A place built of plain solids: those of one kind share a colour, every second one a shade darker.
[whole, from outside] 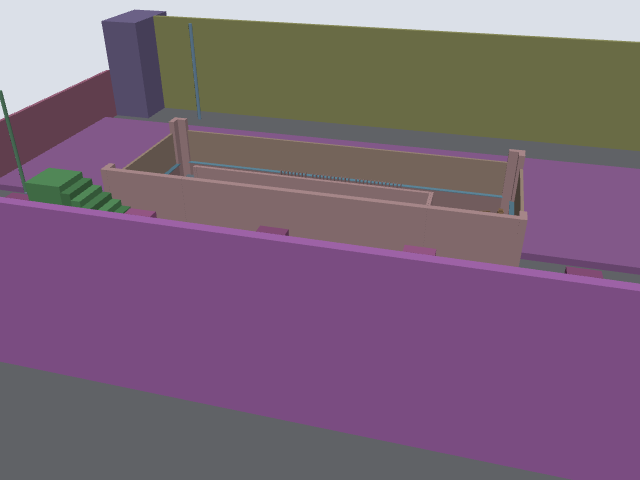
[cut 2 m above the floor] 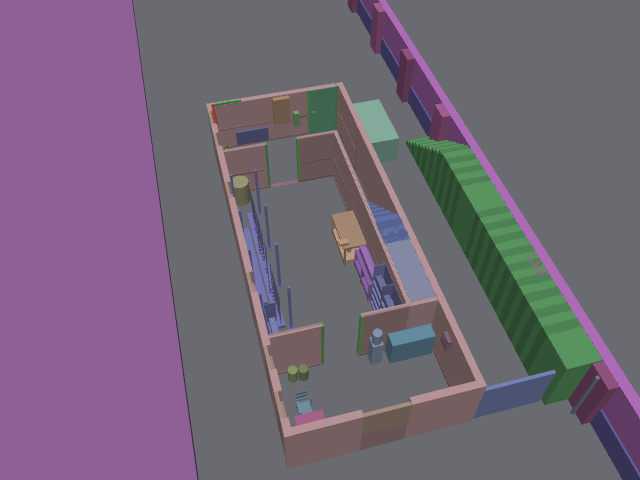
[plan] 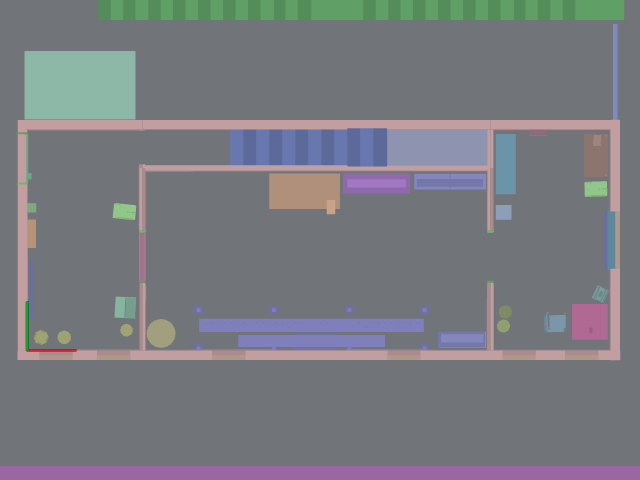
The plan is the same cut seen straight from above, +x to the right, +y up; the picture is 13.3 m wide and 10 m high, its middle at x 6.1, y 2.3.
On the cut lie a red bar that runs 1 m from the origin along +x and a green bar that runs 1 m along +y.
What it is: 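A mechanical signal box beside a railway in a town; below a lobby, the locking room and a mess room, above the operating floor with its lever frame behind one band of glass; one straight stair between walls, met straight on from the door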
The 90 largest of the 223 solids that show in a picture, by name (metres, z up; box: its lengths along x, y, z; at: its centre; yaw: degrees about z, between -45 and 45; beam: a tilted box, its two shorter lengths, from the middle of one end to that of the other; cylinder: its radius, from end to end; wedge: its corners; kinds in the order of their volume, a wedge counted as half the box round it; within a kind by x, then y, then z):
{
 "yard_line_bed_1": {"box": [39.2, 10.1, 0.6], "at": [4.26, -7.46, 0.0]},
 "yard_line_far_1": {"box": [35.22, 0.3, 5.83], "at": [4.02, -16.07, 2.86]},
 "yard_line_near_1": {"box": [35.22, 0.3, 5.83], "at": [4.02, 8.03, 2.86]},
 "yard_line_abut_1": {"box": [2.23, 3.89, 5.83], "at": [22.75, -15.7, 2.86]},
 "yard_line_step_1": {"box": [0.28, 1.0, 0.93], "at": [2.66, 7.38, 0.41]},
 "yard_line_step_2": {"box": [0.28, 1.0, 1.1], "at": [2.92, 7.38, 0.5]},
 "yard_line_step_3": {"box": [0.28, 1.0, 1.28], "at": [3.18, 7.38, 0.59]},
 "yard_line_step_4": {"box": [0.28, 1.0, 1.45], "at": [3.44, 7.38, 0.67]},
 "yard_line_step_5": {"box": [0.28, 1.0, 1.62], "at": [3.7, 7.38, 0.76]},
 "yard_line_step_6": {"box": [0.28, 1.0, 1.8], "at": [3.96, 7.38, 0.85]},
 "yard_line_step_7": {"box": [0.28, 1.0, 1.97], "at": [4.22, 7.38, 0.94]},
 "yard_line_step_8": {"box": [0.28, 1.0, 2.15], "at": [4.48, 7.38, 1.02]},
 "yard_line_step_9": {"box": [0.28, 1.0, 2.32], "at": [4.74, 7.38, 1.11]},
 "yard_line_step_10": {"box": [0.28, 1.0, 2.5], "at": [5.0, 7.38, 1.2]},
 "yard_line_step_11": {"box": [0.28, 1.0, 2.67], "at": [5.26, 7.38, 1.29]},
 "yard_line_step_12": {"box": [0.28, 1.0, 2.85], "at": [5.52, 7.38, 1.37]},
 "yard_line_step_13": {"box": [0.28, 1.0, 3.02], "at": [5.78, 7.38, 1.46]},
 "yard_line_step_14": {"box": [1.12, 1.0, 3.2], "at": [6.46, 7.38, 1.55]},
 "yard_line_step_15": {"box": [0.28, 1.0, 3.37], "at": [7.14, 7.38, 1.64]},
 "yard_line_step_16": {"box": [0.28, 1.0, 3.55], "at": [7.4, 7.38, 1.72]},
 "yard_line_step_17": {"box": [0.28, 1.0, 3.72], "at": [7.66, 7.38, 1.81]},
 "yard_line_step_18": {"box": [0.28, 1.0, 3.9], "at": [7.92, 7.38, 1.9]},
 "yard_line_step_19": {"box": [0.28, 1.0, 4.07], "at": [8.18, 7.38, 1.99]},
 "yard_line_step_20": {"box": [0.28, 1.0, 4.25], "at": [8.44, 7.38, 2.07]},
 "yard_line_step_21": {"box": [0.28, 1.0, 4.42], "at": [8.7, 7.38, 2.16]},
 "yard_line_step_22": {"box": [0.28, 1.0, 4.59], "at": [8.96, 7.38, 2.25]},
 "yard_line_step_23": {"box": [0.28, 1.0, 4.77], "at": [9.22, 7.38, 2.33]},
 "yard_line_step_24": {"box": [0.28, 1.0, 4.94], "at": [9.48, 7.38, 2.42]},
 "yard_line_step_25": {"box": [0.28, 1.0, 5.12], "at": [9.74, 7.38, 2.51]},
 "yard_line_step_26": {"box": [0.28, 1.0, 5.29], "at": [10.0, 7.38, 2.6]},
 "yard_line_step_27": {"box": [0.28, 1.0, 5.47], "at": [10.26, 7.38, 2.68]},
 "yard_line_step_28": {"box": [0.28, 1.0, 5.64], "at": [10.52, 7.38, 2.77]},
 "yard_line_step_29": {"box": [0.28, 1.0, 5.82], "at": [10.78, 7.38, 2.86]},
 "yard_line_step_30": {"box": [0.28, 1.0, 5.99], "at": [11.04, 7.38, 2.95]},
 "yard_line_step_31": {"box": [0.28, 1.0, 6.17], "at": [11.3, 7.38, 3.03]},
 "yard_line_step_32": {"box": [1.02, 1.0, 6.34], "at": [11.93, 7.38, 3.12]},
 "wall_1": {"box": [0.2, 0.51, 2.85], "at": [-0.1, 0.05, 3.95]},
 "wall_2": {"box": [0.2, 5.0, 2.45], "at": [-0.1, 2.3, 1.18]},
 "wall_3": {"box": [0.2, 0.51, 2.85], "at": [-0.1, 4.55, 3.95]},
 "wall_4": {"box": [0.51, 0.2, 2.85], "at": [0.05, -0.1, 3.95]},
 "wall_5": {"box": [2.6, 0.2, 2.45], "at": [1.1, 4.7, 1.18]},
 "wall_6": {"box": [2.6, 0.2, 2.85], "at": [1.1, 4.7, 3.95]},
 "wall_7": {"box": [1.46, 0.2, 2.45], "at": [3.12, -0.1, 1.18]},
 "wall_8": {"box": [2.96, 0.2, 2.45], "at": [6.03, -0.1, 1.18]},
 "wall_9": {"box": [7.25, 0.06, 2.45], "at": [6.03, 3.77, 1.18]},
 "wall_10": {"box": [7.25, 0.06, 2.85], "at": [6.03, 3.77, 3.95]},
 "wall_11": {"box": [7.25, 0.06, 2.83], "at": [6.03, 3.83, 1.36]},
 "wall_12": {"box": [7.25, 0.06, 2.85], "at": [6.03, 3.83, 3.95]},
 "wall_13": {"box": [7.25, 0.2, 2.83], "at": [6.03, 4.7, 1.36]},
 "wall_14": {"box": [7.25, 0.2, 2.85], "at": [6.03, 4.7, 3.95]},
 "wall_15": {"box": [11.56, 0.2, 1.2], "at": [6.08, -0.1, 3.12]},
 "wall_16": {"box": [1.46, 0.2, 2.45], "at": [8.93, -0.1, 1.18]},
 "wall_17": {"box": [0.61, 0.2, 2.45], "at": [10.9, -0.1, 1.18]},
 "wall_18": {"box": [2.7, 0.2, 2.45], "at": [11.0, 4.7, 1.18]},
 "wall_19": {"box": [2.7, 0.2, 2.85], "at": [11.0, 4.7, 3.95]},
 "wall_20": {"box": [0.51, 0.2, 2.85], "at": [12.1, -0.1, 3.95]},
 "wall_21": {"box": [0.2, 0.51, 2.85], "at": [12.25, 0.05, 3.95]},
 "wall_22": {"box": [0.2, 1.91, 2.45], "at": [12.25, 0.75, 1.18]},
 "wall_23": {"box": [0.2, 1.21, 1.05], "at": [12.25, 2.3, 0.47]},
 "wall_24": {"box": [0.2, 4.01, 1.2], "at": [12.25, 2.3, 3.12]},
 "wall_25": {"box": [0.2, 1.91, 2.45], "at": [12.25, 3.85, 1.18]},
 "wall_26": {"box": [0.2, 0.51, 2.85], "at": [12.25, 4.55, 3.95]},
 "stair_insitu_1": {"box": [3.27, 0.8, 0.26], "at": [5.86, 4.23, 0.08]},
 "stair_insitu_2": {"box": [3.0, 0.8, 0.48], "at": [6.0, 4.23, 0.19]},
 "stair_insitu_3": {"box": [2.73, 0.8, 0.69], "at": [6.13, 4.23, 0.3]},
 "stair_insitu_4": {"box": [2.46, 0.8, 0.9], "at": [6.27, 4.23, 0.4]},
 "stair_insitu_5": {"box": [2.18, 0.8, 1.12], "at": [6.4, 4.23, 0.51]},
 "stair_insitu_6": {"box": [1.91, 0.8, 1.33], "at": [6.54, 4.23, 0.62]},
 "stair_insitu_7": {"box": [1.64, 0.8, 1.54], "at": [6.68, 4.23, 0.72]},
 "stair_insitu_8": {"box": [1.37, 0.8, 1.76], "at": [6.81, 4.23, 0.83]},
 "stair_insitu_9": {"box": [1.1, 0.8, 1.97], "at": [6.95, 4.23, 0.94]},
 "stair_insitu_10": {"box": [0.83, 0.8, 2.18], "at": [7.08, 4.23, 1.04]},
 "stair_insitu_11": {"box": [0.56, 0.8, 2.4], "at": [7.22, 4.23, 1.15]},
 "stair_insitu_12": {"box": [0.29, 0.8, 2.61], "at": [7.35, 4.23, 1.26]},
 "yard_line_near_pier_1": {"box": [0.73, 0.31, 5.83], "at": [-8.31, 7.73, 2.86]},
 "yard_line_near_pier_2": {"box": [0.73, 0.31, 5.83], "at": [-4.78, 7.73, 2.86]},
 "yard_line_near_pier_3": {"box": [0.73, 0.31, 5.83], "at": [-1.26, 7.73, 2.86]},
 "yard_line_near_pier_4": {"box": [0.73, 0.31, 5.83], "at": [2.26, 7.73, 2.86]},
 "yard_line_near_pier_5": {"box": [0.73, 0.31, 5.83], "at": [5.78, 7.73, 2.86]},
 "yard_line_near_pier_6": {"box": [0.73, 0.31, 5.83], "at": [9.3, 7.73, 2.86]},
 "yard_line_near_pier_7": {"box": [0.73, 0.31, 5.83], "at": [12.83, 7.73, 2.86]},
 "yard_line_dark_1": {"box": [0.2, 13.38, 2.93], "at": [23.96, -7.07, 1.41]},
 "shut_cell_1": {"box": [2.09, 0.74, 2.58], "at": [8.54, 4.23, 1.24]},
 "yard_line_bunker_1": {"box": [2.32, 1.43, 1.1], "at": [1.1, 5.53, 0.5]},
 "window_pane_1": {"box": [0.1, 4.0, 1.21], "at": [-0.15, 2.3, 4.32]},
 "window_pane_2": {"box": [11.55, 0.1, 1.21], "at": [6.08, -0.15, 4.32]},
 "window_pane_3": {"box": [0.1, 4.0, 1.21], "at": [12.3, 2.3, 4.32]},
 "yard_line_near_plinth_1": {"box": [35.22, 0.07, 0.83], "at": [4.02, 7.84, 0.36]},
 "recycling_station_1": {"box": [0.42, 1.26, 1.0], "at": [9.97, 3.88, 0.45]},
 "yard_line_fence_1": {"box": [0.1, 2.0, 1.65], "at": [12.25, 5.8, 0.78]}
}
